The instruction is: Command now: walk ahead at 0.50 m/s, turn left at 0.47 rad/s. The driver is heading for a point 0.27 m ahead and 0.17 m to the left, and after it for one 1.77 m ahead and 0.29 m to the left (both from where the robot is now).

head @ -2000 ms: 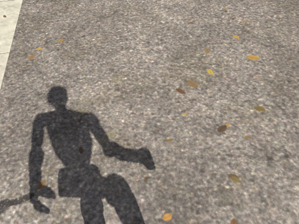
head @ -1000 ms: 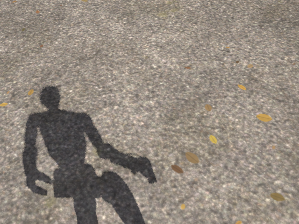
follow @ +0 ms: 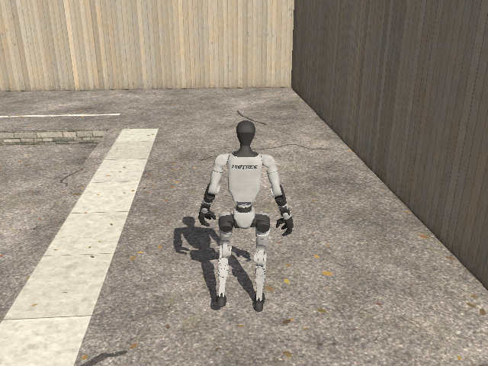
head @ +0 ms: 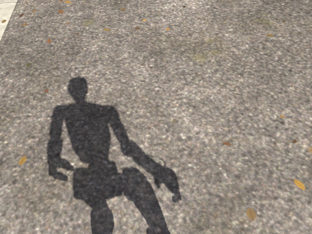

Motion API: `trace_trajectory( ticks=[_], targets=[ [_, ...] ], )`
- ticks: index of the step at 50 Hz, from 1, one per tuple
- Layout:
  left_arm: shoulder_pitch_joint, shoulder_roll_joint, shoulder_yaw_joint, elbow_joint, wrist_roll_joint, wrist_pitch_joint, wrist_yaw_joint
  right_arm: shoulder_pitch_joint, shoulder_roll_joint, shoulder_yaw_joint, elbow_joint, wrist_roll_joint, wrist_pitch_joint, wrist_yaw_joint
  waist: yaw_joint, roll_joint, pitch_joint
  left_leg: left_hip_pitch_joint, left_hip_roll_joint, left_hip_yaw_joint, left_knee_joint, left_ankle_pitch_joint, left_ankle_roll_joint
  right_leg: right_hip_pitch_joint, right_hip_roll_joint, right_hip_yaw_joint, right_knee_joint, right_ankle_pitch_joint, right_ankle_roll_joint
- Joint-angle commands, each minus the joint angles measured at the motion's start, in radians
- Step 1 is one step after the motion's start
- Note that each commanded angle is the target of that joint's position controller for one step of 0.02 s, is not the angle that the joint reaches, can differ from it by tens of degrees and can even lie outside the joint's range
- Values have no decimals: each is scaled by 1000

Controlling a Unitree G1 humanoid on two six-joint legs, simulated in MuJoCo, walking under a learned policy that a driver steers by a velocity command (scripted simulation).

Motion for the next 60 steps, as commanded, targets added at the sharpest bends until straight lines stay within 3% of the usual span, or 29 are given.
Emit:
trace_trajectory(
  ticks=[1,7,10,13,15,16,17,18,19,20,21,22,23,24,25,29,34,40,43,45,46,47,48,49,50,51,52,55,60],
  targets=[
    [-19,109,28,-30,2,-22,6,19,-33,-19,-73,-1,19,-1,-10,-142,-25,-149,92,-54,-9,81,-9,109,-285,214,-274,73,-144],
    [13,164,46,-3,3,-10,28,-123,-18,-11,-133,-13,18,25,18,-96,19,-188,83,-9,-306,343,-25,148,-257,11,-302,181,-133],
    [62,189,54,11,-8,5,34,-230,-8,-1,-175,-15,15,45,59,-78,49,-190,67,47,-423,369,-12,214,-276,-44,-293,198,-125],
    [97,211,64,26,-25,27,34,-285,-22,-3,-216,-14,18,60,64,-86,64,-205,47,79,-485,292,18,324,-308,-74,-236,280,-105],
    [81,237,73,21,-35,41,36,-258,-50,-16,-229,-15,23,66,26,-113,27,-122,-4,127,-498,193,53,365,-314,-103,-128,552,-83],
    [68,250,77,16,-41,49,37,-196,-75,-30,-221,-15,26,65,-15,-128,-18,-29,-44,158,-497,145,75,369,-309,-117,-21,712,-72],
    [45,252,76,10,-47,58,37,-62,-112,-55,-189,-10,28,62,-97,-116,-86,148,-94,184,-548,169,107,329,-280,-145,163,787,-48],
    [56,225,65,3,-35,57,39,116,-184,-94,-137,-7,34,45,-174,-64,-179,440,-107,123,-586,202,148,156,-238,-155,429,636,-4],
    [119,91,25,-49,11,41,32,139,-310,-120,-126,2,36,28,-91,208,-225,745,141,-364,-654,98,293,-279,-80,-137,800,-150,65],
    [95,95,11,-68,-13,-2,20,128,-277,-96,-173,-11,14,37,-89,168,-393,863,281,-793,-843,-70,405,-452,28,127,978,-460,67],
    [-7,167,29,-84,-59,-29,8,109,-189,-69,-163,-22,-3,44,-124,66,-293,814,270,-678,-886,-10,339,-548,-29,182,992,-376,40],
    [-22,158,25,-83,-64,-42,8,69,-156,-59,-158,-22,-15,44,-95,35,-200,691,234,-528,-870,73,299,-544,-79,172,924,-290,15],
    [-21,157,28,-66,-39,-44,16,-8,-118,-47,-168,-23,-20,43,-53,-22,-138,549,193,-411,-865,184,263,-483,-123,171,838,-220,13],
    [-5,168,36,-52,-25,-34,19,-64,-79,-33,-181,-33,-24,39,-18,-7,-113,446,161,-328,-881,291,242,-406,-154,177,775,-173,13],
    [14,168,39,-43,-22,-19,16,-82,-72,-28,-188,-42,-25,36,2,9,-106,385,148,-296,-905,343,237,-351,-163,179,748,-146,17],
    [-37,121,28,-53,-6,16,19,-34,-113,-35,-157,-32,-40,18,0,-15,-52,326,124,-178,-974,472,237,-377,-158,154,566,-10,63],
    [-177,91,15,-87,-15,8,5,24,-115,-30,-116,-29,-36,2,-55,12,-4,336,74,-78,-999,384,174,-364,-112,127,253,286,70],
    [-293,97,5,-134,-23,-9,-26,109,-121,-33,-49,-24,-21,-2,-91,17,49,515,154,-105,-938,421,169,-421,-77,122,101,240,22],
    [-219,131,16,-123,-23,-16,-35,92,-142,-39,-41,-23,-7,-10,-37,52,1,585,172,-104,-837,682,139,-312,-38,96,76,118,-24],
    [22,198,50,-54,-16,-15,-25,58,-135,-31,-49,-27,2,-10,89,45,-161,511,99,-44,-557,911,96,50,-6,65,71,146,-82],
    [201,259,62,-25,-2,-12,-16,73,-93,-11,-68,-45,2,-11,142,-65,-312,297,32,-10,-252,605,64,362,-193,284,108,151,-150],
    [253,295,72,7,-7,-7,-24,219,23,18,-64,-30,-19,3,64,-359,-423,-97,-157,-25,77,-170,-3,675,-395,772,-11,-81,-309],
    [231,196,45,2,-31,-7,-25,140,-83,1,-56,-14,-38,6,113,-247,-364,-215,-113,-129,174,-233,12,653,-367,819,-95,-241,-271],
    [152,164,34,-12,-29,-5,-19,38,-124,-11,-89,6,-51,11,106,-192,-214,-276,-61,-98,176,-143,21,520,-340,667,-118,-222,-228],
    [80,153,29,-28,-18,-3,-17,-17,-119,-8,-102,2,-57,6,76,-99,-135,-245,-6,-60,127,-51,20,372,-307,563,-144,-126,-207],
    [38,132,22,-34,-8,-4,-17,-44,-112,-14,-104,-14,-56,3,51,-75,-75,-215,25,-46,67,1,13,256,-276,490,-170,-22,-203],
    [24,118,15,-34,4,-7,-16,-21,-100,-16,-101,-19,-49,4,18,-100,-72,-155,51,-50,36,34,11,190,-253,440,-193,44,-198],
    [32,132,16,-16,-8,-13,-14,-5,-51,-8,-98,-23,-25,1,-9,-118,-49,-128,78,-27,-71,60,-17,107,-234,342,-258,135,-215],
    [83,175,26,8,-16,-1,8,-167,-27,5,-142,-32,-28,6,30,-100,-7,-168,71,12,-380,335,-51,108,-184,206,-296,213,-181]
  ],
)
Keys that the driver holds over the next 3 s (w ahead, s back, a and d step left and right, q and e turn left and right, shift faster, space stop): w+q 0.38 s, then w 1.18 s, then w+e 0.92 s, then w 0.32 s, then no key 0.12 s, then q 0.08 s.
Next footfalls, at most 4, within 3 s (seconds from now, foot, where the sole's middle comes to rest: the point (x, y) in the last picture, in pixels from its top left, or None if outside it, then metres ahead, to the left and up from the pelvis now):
0.36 left None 0.33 0.18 -0.78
0.90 right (152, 183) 0.71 0.07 -0.78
1.44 left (88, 147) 0.91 0.40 -0.78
1.98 right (121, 96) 1.26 0.26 -0.78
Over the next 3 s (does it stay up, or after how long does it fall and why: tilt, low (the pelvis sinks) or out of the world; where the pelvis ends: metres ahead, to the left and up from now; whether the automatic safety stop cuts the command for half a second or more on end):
stays up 1.62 0.29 -0.01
